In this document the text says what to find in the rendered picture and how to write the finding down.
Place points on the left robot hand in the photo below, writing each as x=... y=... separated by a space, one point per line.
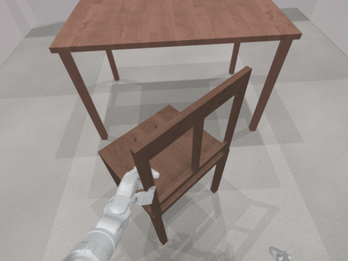
x=130 y=184

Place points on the chair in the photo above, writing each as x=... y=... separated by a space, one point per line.
x=175 y=145

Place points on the right robot hand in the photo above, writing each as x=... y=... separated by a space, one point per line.
x=278 y=254

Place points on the table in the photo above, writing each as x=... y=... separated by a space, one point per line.
x=105 y=25

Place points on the left robot forearm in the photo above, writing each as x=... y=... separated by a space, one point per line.
x=101 y=241

